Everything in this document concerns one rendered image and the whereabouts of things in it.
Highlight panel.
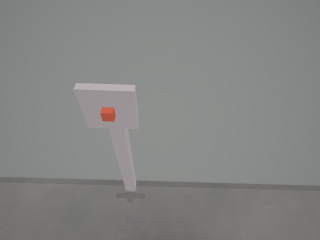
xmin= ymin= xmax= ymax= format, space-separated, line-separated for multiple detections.
xmin=73 ymin=83 xmax=139 ymax=192

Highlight button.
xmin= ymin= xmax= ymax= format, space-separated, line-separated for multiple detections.
xmin=100 ymin=107 xmax=116 ymax=122

